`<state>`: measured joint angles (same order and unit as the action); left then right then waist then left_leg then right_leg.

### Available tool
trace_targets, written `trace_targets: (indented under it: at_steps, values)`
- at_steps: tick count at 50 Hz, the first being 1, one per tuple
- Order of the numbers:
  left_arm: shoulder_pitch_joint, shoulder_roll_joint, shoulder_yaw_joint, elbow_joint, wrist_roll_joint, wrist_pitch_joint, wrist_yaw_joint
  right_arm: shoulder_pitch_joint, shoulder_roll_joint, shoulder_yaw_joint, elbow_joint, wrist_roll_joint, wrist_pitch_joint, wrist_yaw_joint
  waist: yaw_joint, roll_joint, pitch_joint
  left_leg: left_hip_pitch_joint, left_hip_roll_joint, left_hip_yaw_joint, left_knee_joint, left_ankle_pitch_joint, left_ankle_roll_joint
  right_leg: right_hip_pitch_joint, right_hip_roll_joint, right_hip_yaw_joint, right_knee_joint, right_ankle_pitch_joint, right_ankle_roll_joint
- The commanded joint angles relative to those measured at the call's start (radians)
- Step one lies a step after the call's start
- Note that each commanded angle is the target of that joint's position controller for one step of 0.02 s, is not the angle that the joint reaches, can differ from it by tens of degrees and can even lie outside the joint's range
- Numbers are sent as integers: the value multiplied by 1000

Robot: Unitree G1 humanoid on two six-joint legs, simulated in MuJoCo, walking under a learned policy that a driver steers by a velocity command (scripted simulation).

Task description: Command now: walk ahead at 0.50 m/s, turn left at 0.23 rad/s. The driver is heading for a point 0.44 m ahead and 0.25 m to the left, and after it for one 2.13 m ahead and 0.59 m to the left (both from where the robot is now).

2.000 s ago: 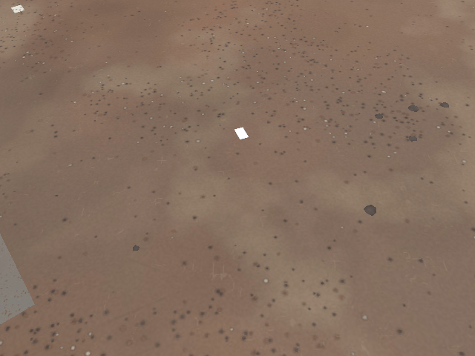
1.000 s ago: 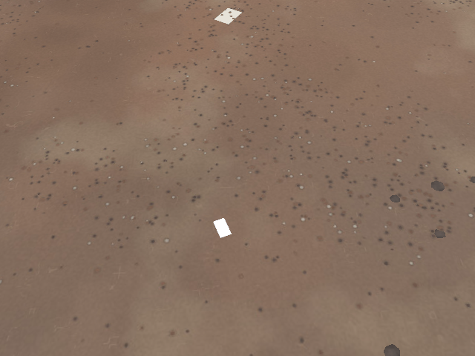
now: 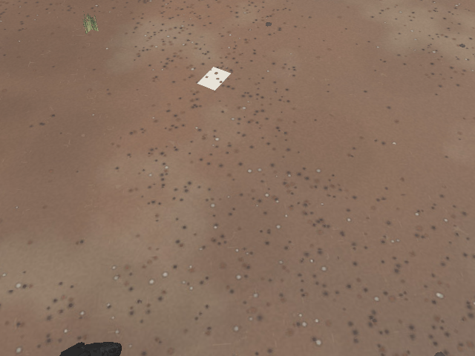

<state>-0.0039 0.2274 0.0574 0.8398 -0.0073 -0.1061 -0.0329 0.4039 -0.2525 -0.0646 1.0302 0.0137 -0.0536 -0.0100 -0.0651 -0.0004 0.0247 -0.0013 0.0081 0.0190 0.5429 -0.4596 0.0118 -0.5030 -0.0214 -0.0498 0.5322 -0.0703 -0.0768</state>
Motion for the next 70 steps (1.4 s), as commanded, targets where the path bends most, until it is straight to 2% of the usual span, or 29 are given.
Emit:
trace_targets:
  at_steps: [1, 2, 4, 8, 15, 21, 24, 26, 27, 28, 29, 30, 31, 32, 35, 38, 44, 48, 50, 51, 52, 53, 56, 60, 61, 63, 64, 66, 70]
  values:
    - [460, 234, 69, 63, 9, 3, 18, 52, -55, 8, -67, 16, -48, 10, 196, -223, -455, -678, -43, -149, 767, -112, 23, 942, -416, 759, -201, -189, -250]
    - [366, 181, 51, 50, 3, 2, 22, -37, -134, -16, -94, 42, -56, 10, 185, -172, -279, -760, 17, -152, 815, -61, 37, 803, -382, 597, -223, -215, -191]
    - [221, 107, 29, 31, 10, -4, 20, -126, -119, -23, -112, 32, -46, -2, 126, -73, -101, -704, 106, -112, 720, 95, 43, 500, -305, 357, -300, -150, -128]
    - [179, 100, 29, 54, 23, -18, 20, -77, -43, -29, -107, 25, 10, -7, 48, -87, -18, -602, 148, -121, 620, 207, 41, 304, -251, 134, -406, -31, -106]
    - [230, 151, 43, 73, 24, -10, 55, -263, -36, -29, -183, 6, 10, 21, 79, -45, 37, -687, 127, -74, 289, 522, 20, 373, -222, -81, -431, 98, -78]
    - [332, 188, 58, 98, 0, 26, 61, -434, -26, -11, -280, 8, 11, 60, 133, -34, 88, -741, 96, 21, 123, 424, 56, 585, -284, -153, -347, 235, -64]
    - [294, 232, 70, 80, -14, 46, 67, -364, -78, -35, -299, 12, 15, 71, 61, -90, 8, -562, 6, 106, 115, 269, 108, 625, -289, -193, -154, 702, -34]
    - [260, 239, 67, 66, -18, 57, 68, -89, -180, -91, -238, 19, 16, 58, -92, -72, -140, -162, -78, 110, 15, 320, 176, 497, -231, -225, 232, 734, 21]
    - [279, 174, 46, 37, 15, 45, 66, 25, -285, -121, -212, 16, 24, 34, -99, 110, -225, 129, 111, -199, 2, 350, 241, 206, -166, -221, 567, 200, 71]
    - [328, 66, 13, -20, 15, 5, 53, -32, -341, -119, -246, 12, 12, 37, 13, 268, -340, 376, 323, -814, -188, 177, 448, -172, 68, -29, 882, -521, 122]
    - [204, 155, 28, -45, -29, -37, 39, -14, -261, -92, -257, -3, 2, 44, -54, 132, -346, 376, 335, -815, -265, 276, 413, -277, 31, 138, 927, -505, 98]
    - [157, 161, 29, -61, -48, -51, 35, -62, -210, -78, -261, -9, -9, 42, -36, 101, -228, 276, 306, -630, -231, 469, 373, -313, -11, 128, 890, -438, 78]
    - [169, 157, 31, -41, -27, -51, 43, -142, -174, -68, -278, -4, -17, 43, 17, 3, -144, 109, 252, -473, -208, 666, 329, -256, -60, 127, 799, -371, 79]
    - [177, 178, 44, -30, 3, -39, 53, -204, -140, -59, -295, 0, -16, 38, 53, -8, -114, -18, 213, -372, -204, 768, 297, -181, -90, 121, 717, -340, 86]
    - [211, 152, 48, -39, 15, 12, 59, -231, -156, -57, -314, -13, -12, 21, 105, 3, -104, -196, 173, -272, -228, 972, 287, -64, -87, 99, 603, -291, 120]
    - [166, 118, 33, -58, 21, 29, 62, -207, -174, -60, -305, -9, -3, 1, 93, 44, -113, -224, 126, -182, -220, 1035, 253, -57, -56, 72, 405, -139, 138]
    - [41, 126, 20, -87, 12, 22, 32, -170, -149, -41, -282, -12, 26, -17, 22, 98, -128, -160, 120, -184, -175, 848, 187, 28, -13, 73, 96, 110, 119]
    - [93, 157, 30, -74, 30, 4, 20, -193, -124, -23, -269, -11, 27, -17, 70, 98, -111, -107, 135, -247, -43, 796, 151, 114, -1, 69, -73, 100, 55]
    - [135, 233, 40, -73, 60, -5, 28, -110, -95, -13, -273, -36, 12, -14, 34, -41, -201, -235, 0, -197, 125, 533, 66, 415, -161, 206, -47, 755, -44]
    - [166, 188, 28, -65, 62, 9, 33, -18, -77, -6, -246, -26, 10, -17, 34, -169, -299, -347, -55, -164, 267, 194, 3, 565, -292, 335, -14, 876, -199]
    - [193, 116, 9, -51, 39, 26, 33, -68, -118, -10, -252, -20, 22, -15, 70, -220, -319, -395, -53, -143, 356, -165, -33, 554, -358, 445, -76, 763, -259]
    - [192, 103, -2, -43, 26, 36, 29, -124, -146, -19, -267, -7, 43, -14, 83, -177, -273, -447, -31, -149, 426, -255, -48, 515, -355, 481, -120, 544, -248]
    - [72, 156, 8, -59, 25, 60, 32, -153, -122, -23, -249, -5, 101, -24, 45, -116, -137, -421, 28, -125, 393, -129, -69, 289, -267, 383, -223, 50, -147]
    - [37, 139, 8, -41, 18, 89, 40, -93, -60, -11, -179, -15, 93, -19, 17, -151, -132, -168, -10, -21, 18, 199, -44, 163, -144, 208, -228, -151, -74]
    - [62, 129, 4, -28, 12, 89, 41, -94, -65, -13, -170, -21, 92, -16, 19, -142, -132, -129, -18, -12, -46, 246, -28, 152, -128, 192, -224, -236, -48]
    - [99, 105, -6, -10, 22, 83, 35, -145, -128, -18, -200, -40, 91, -20, 58, -43, -85, -147, 99, -139, -130, 232, 31, 109, -80, 150, -170, -383, 39]
    - [104, 88, -5, -15, 24, 81, 35, -168, -141, -21, -180, -33, 85, -18, 104, 93, -47, -323, 96, -153, -152, 11, 63, 214, -19, 71, -146, -302, 74]
    - [81, 100, -2, 0, 27, 78, 42, -205, -84, -5, -178, -35, 58, -16, 97, 94, -14, -411, 78, -143, -202, -48, 32, 319, -15, 62, -75, -156, 81]
    - [113, 103, 2, 43, 16, 80, 50, -155, -97, -6, -144, -24, 26, -18, 81, 43, -28, -326, 55, -109, -143, 185, 5, 313, -27, 74, -53, -2, 52]
